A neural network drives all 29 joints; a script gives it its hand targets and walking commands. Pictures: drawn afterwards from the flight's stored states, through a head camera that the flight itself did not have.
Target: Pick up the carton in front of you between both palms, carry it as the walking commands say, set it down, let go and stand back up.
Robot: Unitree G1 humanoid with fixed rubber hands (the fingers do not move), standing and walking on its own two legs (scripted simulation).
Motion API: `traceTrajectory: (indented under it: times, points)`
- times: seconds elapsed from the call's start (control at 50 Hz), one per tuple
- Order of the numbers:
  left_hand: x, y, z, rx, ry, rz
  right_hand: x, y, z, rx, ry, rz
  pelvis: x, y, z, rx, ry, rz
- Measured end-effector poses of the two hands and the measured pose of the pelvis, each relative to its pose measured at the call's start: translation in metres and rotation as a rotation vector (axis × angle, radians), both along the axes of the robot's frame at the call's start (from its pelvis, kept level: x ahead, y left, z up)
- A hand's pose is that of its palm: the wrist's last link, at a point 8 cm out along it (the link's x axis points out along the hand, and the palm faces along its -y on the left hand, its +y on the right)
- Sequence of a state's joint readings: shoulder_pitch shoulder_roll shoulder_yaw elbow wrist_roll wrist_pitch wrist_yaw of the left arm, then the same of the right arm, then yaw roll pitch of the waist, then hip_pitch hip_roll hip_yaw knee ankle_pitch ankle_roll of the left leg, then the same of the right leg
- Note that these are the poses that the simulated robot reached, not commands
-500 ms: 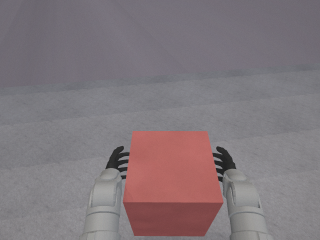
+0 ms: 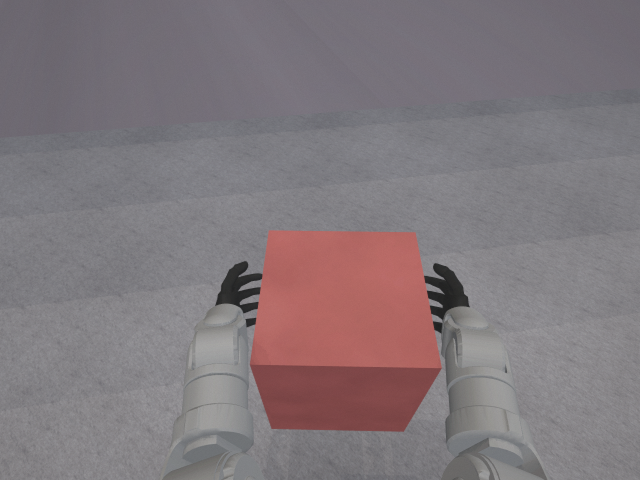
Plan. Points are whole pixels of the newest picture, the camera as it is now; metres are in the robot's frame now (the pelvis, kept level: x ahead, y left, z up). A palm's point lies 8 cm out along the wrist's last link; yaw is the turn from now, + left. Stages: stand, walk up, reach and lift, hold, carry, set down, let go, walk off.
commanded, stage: set down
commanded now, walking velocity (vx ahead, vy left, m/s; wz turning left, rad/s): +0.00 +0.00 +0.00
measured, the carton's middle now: (339, 336) +0.34 +0.01 -0.05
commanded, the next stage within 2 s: none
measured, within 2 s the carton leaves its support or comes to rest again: neither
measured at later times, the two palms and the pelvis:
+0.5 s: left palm (253, 344) +0.39 +0.16 -0.17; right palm (417, 348) +0.39 -0.14 -0.17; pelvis -0.02 -0.02 -0.10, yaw -1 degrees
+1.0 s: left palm (256, 361) +0.43 +0.17 -0.33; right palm (392, 356) +0.45 -0.12 -0.32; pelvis -0.05 +0.00 -0.23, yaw -3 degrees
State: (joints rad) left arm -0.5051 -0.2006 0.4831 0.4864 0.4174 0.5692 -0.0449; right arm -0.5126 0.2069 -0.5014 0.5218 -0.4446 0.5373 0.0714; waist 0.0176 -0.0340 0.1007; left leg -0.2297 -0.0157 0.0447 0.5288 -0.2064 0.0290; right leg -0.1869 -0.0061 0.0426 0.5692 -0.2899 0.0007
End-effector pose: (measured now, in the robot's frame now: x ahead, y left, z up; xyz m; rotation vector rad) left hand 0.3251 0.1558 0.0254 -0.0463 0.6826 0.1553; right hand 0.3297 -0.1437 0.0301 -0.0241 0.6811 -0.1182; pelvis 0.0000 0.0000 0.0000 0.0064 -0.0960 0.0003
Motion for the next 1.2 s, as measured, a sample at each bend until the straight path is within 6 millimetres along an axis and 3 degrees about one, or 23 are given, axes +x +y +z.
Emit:
traceTrajectory:
  times: [0.08,0.18,0.32,0.48,0.6,0.94,1.2]
  points:
    - [0.010,0.003,-0.034,0.018,0.019,0.002,0.015,0.003,-0.033,-0.021,0.019,0.028,-0.002,-0.005,-0.007,-0.003,0.096,0.006]
    - [0.015,0.005,-0.091,0.044,0.023,-0.001,0.025,0.006,-0.091,-0.028,0.022,0.049,-0.007,-0.011,-0.020,-0.012,0.257,0.018]
    - [0.025,0.006,-0.163,0.037,-0.007,0.012,0.034,0.006,-0.164,0.007,-0.007,0.023,-0.012,-0.018,-0.054,-0.016,0.506,0.006]
    - [0.058,0.001,-0.194,0.016,-0.056,-0.004,0.056,0.001,-0.197,0.044,-0.056,-0.035,-0.020,-0.017,-0.097,-0.014,0.665,-0.013]
    - [0.069,0.004,-0.220,0.009,-0.025,0.012,0.071,0.004,-0.224,0.050,-0.025,-0.027,-0.029,-0.015,-0.125,-0.006,0.731,-0.022]
    - [0.096,0.019,-0.333,0.014,-0.007,0.043,0.111,0.019,-0.333,0.019,-0.008,0.029,-0.050,-0.005,-0.218,-0.023,0.890,-0.024]
    - [0.113,0.023,-0.410,0.034,0.017,0.057,0.137,0.025,-0.411,0.009,0.014,0.067,-0.060,-0.003,-0.273,-0.013,0.933,-0.031]
